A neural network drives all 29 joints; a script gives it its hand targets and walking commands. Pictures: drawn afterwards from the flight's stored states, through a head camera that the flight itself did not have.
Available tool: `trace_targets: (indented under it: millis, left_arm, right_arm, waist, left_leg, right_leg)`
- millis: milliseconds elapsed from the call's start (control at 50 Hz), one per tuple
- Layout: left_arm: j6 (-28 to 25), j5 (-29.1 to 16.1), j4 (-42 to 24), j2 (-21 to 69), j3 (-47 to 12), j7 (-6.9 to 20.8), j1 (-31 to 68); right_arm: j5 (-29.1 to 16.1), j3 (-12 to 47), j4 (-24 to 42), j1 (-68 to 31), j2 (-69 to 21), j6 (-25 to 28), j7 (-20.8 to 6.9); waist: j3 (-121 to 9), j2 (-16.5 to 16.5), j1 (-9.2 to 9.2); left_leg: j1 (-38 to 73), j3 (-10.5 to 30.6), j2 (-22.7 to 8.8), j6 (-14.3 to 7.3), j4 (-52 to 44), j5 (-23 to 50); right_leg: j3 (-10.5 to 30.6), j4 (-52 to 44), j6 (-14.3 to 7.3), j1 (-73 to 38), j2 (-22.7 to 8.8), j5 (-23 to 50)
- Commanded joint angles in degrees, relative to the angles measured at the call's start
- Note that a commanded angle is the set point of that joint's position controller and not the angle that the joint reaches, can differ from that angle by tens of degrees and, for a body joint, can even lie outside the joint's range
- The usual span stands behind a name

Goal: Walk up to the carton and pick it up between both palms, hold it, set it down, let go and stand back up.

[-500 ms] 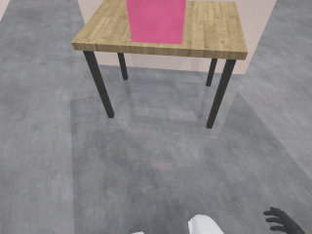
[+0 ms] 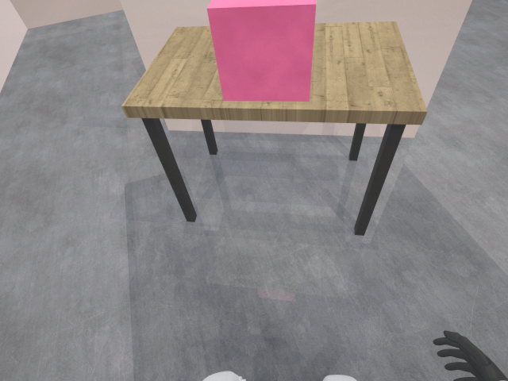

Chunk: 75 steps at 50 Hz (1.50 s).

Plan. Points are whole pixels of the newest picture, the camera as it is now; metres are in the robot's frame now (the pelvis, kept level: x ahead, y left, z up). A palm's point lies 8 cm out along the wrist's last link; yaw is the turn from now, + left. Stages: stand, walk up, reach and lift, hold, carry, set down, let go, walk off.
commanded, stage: walk up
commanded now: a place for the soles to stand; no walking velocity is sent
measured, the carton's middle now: (268, 35) +1.01 -0.05 +0.07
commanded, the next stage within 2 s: none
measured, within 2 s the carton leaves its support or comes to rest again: neither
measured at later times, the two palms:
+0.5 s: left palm out of the picture +0.16 +0.41 -0.09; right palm (415, 340) +0.20 -0.24 -0.11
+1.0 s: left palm (43, 306) +0.29 +0.44 -0.09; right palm (380, 321) +0.23 -0.19 -0.10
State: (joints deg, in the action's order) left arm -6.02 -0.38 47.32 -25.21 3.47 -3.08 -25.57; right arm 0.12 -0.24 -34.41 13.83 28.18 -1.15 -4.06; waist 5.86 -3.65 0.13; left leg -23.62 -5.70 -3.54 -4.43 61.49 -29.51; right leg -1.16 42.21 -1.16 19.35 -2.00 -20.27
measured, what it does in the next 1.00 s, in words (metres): walks ahead: left foot, then right foot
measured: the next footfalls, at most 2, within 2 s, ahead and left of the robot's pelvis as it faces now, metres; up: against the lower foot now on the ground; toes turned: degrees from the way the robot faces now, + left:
left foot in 0.10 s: +0.09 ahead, +0.14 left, +0.00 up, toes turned +6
right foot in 0.42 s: +0.20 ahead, -0.05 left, +0.00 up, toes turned -6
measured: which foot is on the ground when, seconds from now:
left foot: up 0.00-0.08, down 0.10-0.44, up 0.46-0.70, down 0.72-1.00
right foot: down 0.00-0.10, up 0.12-0.40, down 0.42-0.72, up 0.74-1.00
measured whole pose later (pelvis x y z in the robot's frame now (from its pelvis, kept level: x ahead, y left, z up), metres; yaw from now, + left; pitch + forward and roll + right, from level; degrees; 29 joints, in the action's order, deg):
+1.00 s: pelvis +0.14 +0.13 -0.02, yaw -7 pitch -1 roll -1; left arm -4.0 0.3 46.7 -25.4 1.6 -3.5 -9.6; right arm 0.1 -0.5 -34.9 13.3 25.8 0.5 0.4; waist 7.4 -3.0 0.1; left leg -24.5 -7.8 -2.8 -3.3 53.1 -27.8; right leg 2.4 58.6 -1.3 29.6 0.4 -28.3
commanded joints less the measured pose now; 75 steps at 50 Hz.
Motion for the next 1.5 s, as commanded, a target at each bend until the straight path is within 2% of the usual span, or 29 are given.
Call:
trace_targets:
  millis: [0,60,80,100,120,160,220,380,420,440,460,520,620,680,700,720,740,800,880,980,1020,1060,1200,1240,1260,1360,1380,1420,1480]
  left_arm:
    - [-1.4,0.7,-3.9,-22.8,6.0,-0.5,-1.5]
    - [-0.3,0.5,-5.3,-21.6,5.3,-0.4,4.4]
    - [0.3,0.8,-6.1,-16.0,3.5,-0.4,4.9]
    - [0.3,0.2,-6.7,-8.2,1.1,-0.5,4.7]
    - [0.7,0.1,-6.1,-13.5,1.8,-1.3,7.3]
    - [0.6,-0.8,-2.0,-16.1,2.1,-0.7,3.9]
    - [0.8,-1.1,-0.3,-13.9,1.7,0.0,1.3]
    - [-0.3,-0.6,0.4,-9.9,1.1,-1.0,1.0]
    - [-1.4,0.6,3.6,-15.0,3.6,-2.2,-13.1]
    - [-1.3,1.0,2.4,-23.9,5.9,-2.9,-15.2]
    - [-1.0,-0.2,0.9,-24.1,5.4,-2.8,-11.5]
    - [-0.9,0.1,-0.9,-21.5,4.4,-3.5,-3.0]
    - [-0.5,1.8,-3.3,-20.2,4.0,-1.8,2.5]
    - [0.8,1.1,-5.4,-17.5,2.5,-0.9,8.2]
    - [1.5,0.7,-5.6,-11.5,0.9,-0.7,6.0]
    - [1.7,0.2,-6.3,-6.9,-0.3,-0.8,5.8]
    - [2.3,0.5,-5.2,-12.9,0.9,-1.6,9.4]
    - [2.6,-0.2,-1.2,-14.6,1.4,-0.9,4.5]
    - [2.7,-0.1,-2.2,-12.1,0.8,-0.3,8.7]
    - [1.9,0.1,-1.9,-11.3,0.9,-0.1,9.3]
    - [1.0,1.0,-1.0,-12.8,1.8,-0.1,5.4]
    - [0.4,1.4,-2.7,-20.6,3.3,-0.2,6.4]
    - [2.1,1.0,-4.7,-15.4,1.6,0.1,14.8]
    - [2.7,0.4,-4.7,-10.8,0.1,0.1,16.1]
    - [2.8,0.6,-3.9,-12.7,0.8,-0.2,16.0]
    - [1.1,0.4,-1.3,-12.3,1.1,0.9,8.2]
    - [0.8,0.9,-0.8,-12.8,1.6,0.9,6.2]
    - [0.1,2.0,-2.2,-19.9,3.2,0.4,6.5]
    - [1.0,1.5,-2.6,-19.3,2.9,-0.1,9.5]
  right_arm:
    - [2.3,-8.2,2.3,-4.7,10.9,1.2,-0.4]
    - [2.1,-9.1,-0.4,4.2,10.7,2.4,0.1]
    - [2.6,-10.0,-3.4,13.5,12.3,3.0,0.9]
    - [3.4,-11.1,-3.2,15.0,18.2,3.2,1.5]
    - [2.4,-11.2,-1.0,9.4,20.0,3.2,1.5]
    - [1.3,-9.8,0.1,5.0,15.5,3.0,2.3]
    - [1.8,-8.7,-0.4,7.7,11.6,3.1,3.0]
    - [3.0,-8.2,2.5,2.0,10.2,1.1,2.8]
    - [2.2,-6.4,4.5,-3.6,6.2,1.4,2.9]
    - [1.5,-5.3,6.5,-2.5,4.3,1.5,2.7]
    - [1.8,-6.4,6.2,-6.7,8.7,0.0,2.9]
    - [2.2,-7.0,4.5,-7.8,8.8,-0.8,2.4]
    - [1.3,-7.6,0.2,-1.1,8.3,-0.5,1.4]
    - [0.9,-7.8,-3.6,7.7,7.4,1.4,2.6]
    - [1.8,-8.5,-5.0,12.0,9.7,2.3,3.5]
    - [2.0,-8.8,-3.0,6.5,15.1,2.7,4.2]
    - [1.3,-9.5,-2.5,3.2,17.4,2.5,4.4]
    - [0.8,-8.2,-2.4,0.4,12.7,2.9,5.3]
    - [0.8,-8.2,-3.4,4.3,11.7,3.0,5.6]
    - [0.8,-8.0,-1.8,-0.1,12.0,2.6,5.4]
    - [0.4,-6.7,-0.5,-3.3,9.5,2.5,4.9]
    - [-0.9,-5.8,1.3,-5.8,7.3,1.5,5.0]
    - [0.5,-6.9,-3.4,2.1,8.9,2.9,4.4]
    - [1.6,-8.0,-3.9,3.5,14.9,3.9,4.8]
    - [1.2,-8.1,-4.1,1.5,14.9,3.9,4.7]
    - [0.9,-7.4,-2.5,-3.8,12.6,3.1,4.6]
    - [0.8,-6.9,-1.9,-4.7,11.3,2.8,4.3]
    - [-0.3,-5.8,-0.2,-5.2,7.1,1.7,4.3]
    - [0.3,-6.2,-1.5,-6.0,9.4,1.5,4.6]
  waist:
    - [0.0,8.7,-1.19]
    - [-3.9,7.9,4.67]
    - [-7.7,-3.0,8.65]
    - [-5.6,-20.1,9.32]
    - [-3.5,-11.8,7.94]
    - [-0.7,-1.0,2.91]
    - [-8.0,-4.9,3.17]
    - [-11.7,-7.5,2.3]
    - [-16.3,0.0,-7.91]
    - [-19.6,13.9,-8.25]
    - [-16.7,6.9,-7.43]
    - [-0.8,-0.1,-2.51]
    - [0.9,11.0,0.41]
    - [-7.3,10.8,5.07]
    - [-10.3,-1.2,6.11]
    - [-7.2,-10.9,3.61]
    - [-5.5,-3.9,4.59]
    - [-5.2,-0.9,0.07]
    - [-7.6,-3.4,2.4]
    - [-9.1,-4.6,0.83]
    - [-11.4,-0.4,-2.4]
    - [-11.3,14.7,-2.64]
    - [-11.0,11.1,3.0]
    - [-8.8,-5.1,4.54]
    - [-6.2,-3.4,3.59]
    - [-9.5,-3.4,-1.04]
    - [-11.0,-2.4,-2.1]
    - [-11.4,15.3,-2.2]
    - [-9.2,13.2,-1.24]
  left_leg:
    - [-12.3,10.5,-4.7,4.4,-10.1,-1.0]
    - [5.8,8.4,-3.2,4.3,-23.7,5.8]
    - [19.7,11.3,-2.3,4.2,-33.7,-1.1]
    - [24.1,30.9,-14.9,3.4,-46.6,-9.4]
    - [19.0,41.8,-22.4,-0.3,-53.8,-12.3]
    - [18.3,28.1,-17.8,0.2,-44.9,6.2]
    - [25.6,13.5,-12.6,0.1,-33.6,33.3]
    - [17.4,6.0,-10.9,-5.2,-21.6,39.1]
    - [-4.2,1.9,-7.2,0.5,-0.7,38.3]
    - [-20.8,3.3,1.0,4.7,13.4,13.0]
    - [-25.6,9.6,1.9,5.0,18.9,-7.9]
    - [-24.7,13.5,-3.7,3.9,16.1,-6.2]
    - [-8.0,7.9,-1.9,3.6,-4.2,-6.7]
    - [12.4,7.2,-0.6,3.8,-25.8,4.6]
    - [19.1,16.5,-5.3,3.6,-36.1,3.4]
    - [17.1,34.2,-19.7,0.9,-43.1,10.4]
    - [12.4,37.2,-23.7,-1.9,-45.5,8.8]
    - [16.8,21.9,-18.1,-1.4,-32.8,28.7]
    - [19.7,16.8,-17.4,-4.2,-26.5,47.1]
    - [13.5,13.3,-17.0,-6.2,-22.6,44.1]
    - [2.7,7.8,-12.9,-2.4,-13.9,35.2]
    - [-10.8,6.7,0.7,4.1,1.7,-6.3]
    - [9.0,9.9,-1.9,1.7,-21.9,7.0]
    - [15.0,29.6,-20.0,-4.1,-39.1,1.8]
    - [13.9,31.0,-23.1,-7.3,-39.7,6.1]
    - [9.7,12.3,-16.2,-7.3,-24.4,31.2]
    - [5.4,9.0,-13.7,-4.4,-20.1,28.0]
    - [-8.5,5.5,-1.3,3.2,-2.9,2.8]
    - [-8.5,9.4,-0.2,2.9,-6.0,-10.7]
  right_leg:
    - [29.0,-17.5,-14.2,-3.2,-15.5,-10.2]
    - [20.2,-3.3,-10.8,7.1,-11.5,0.9]
    - [10.6,13.3,-6.7,15.8,-3.9,4.5]
    - [2.9,28.5,-1.3,31.3,7.5,-11.7]
    - [4.8,35.3,-0.7,33.6,5.3,-11.5]
    - [4.0,34.7,-0.3,30.4,0.7,-4.4]
    - [1.5,25.6,0.1,26.7,0.0,-3.8]
    - [-8.9,0.4,-1.1,10.0,2.6,2.3]
    - [4.6,-8.7,-5.0,-18.8,-0.4,8.2]
    - [38.6,-12.4,-14.8,-27.6,-17.7,11.0]
    - [48.8,-16.1,-20.8,-25.7,-22.9,7.9]
    - [39.5,-18.3,-18.2,-6.3,-19.3,-1.3]
    - [27.2,-15.0,-14.3,7.3,-11.9,-6.6]
    - [18.5,-0.2,-9.5,12.5,-7.7,9.9]
    - [10.6,16.9,-4.9,17.4,-1.0,10.7]
    - [5.4,22.9,0.5,27.4,7.1,-10.7]
    - [8.9,27.3,0.4,25.8,4.4,-12.4]
    - [5.3,27.1,0.2,24.1,1.1,-9.3]
    - [1.7,22.2,-0.2,21.9,1.4,-11.1]
    - [-2.6,8.6,-0.8,10.4,1.7,-6.8]
    - [3.5,-4.4,-3.1,-4.7,2.4,6.7]
    - [41.8,-10.8,-17.3,-7.1,-15.5,23.6]
    - [24.5,0.5,-9.4,7.9,-5.6,19.1]
    - [4.4,17.2,-1.2,22.2,5.3,-1.7]
    - [3.6,21.7,-0.3,22.6,3.8,-12.5]
    - [-1.7,5.6,-0.7,6.1,2.1,-4.4]
    - [0.7,-0.2,-1.5,-0.9,3.0,2.3]
    - [37.4,-10.7,-12.0,-5.4,-11.1,12.3]
    - [39.7,-9.1,-15.7,-3.9,-12.1,11.9]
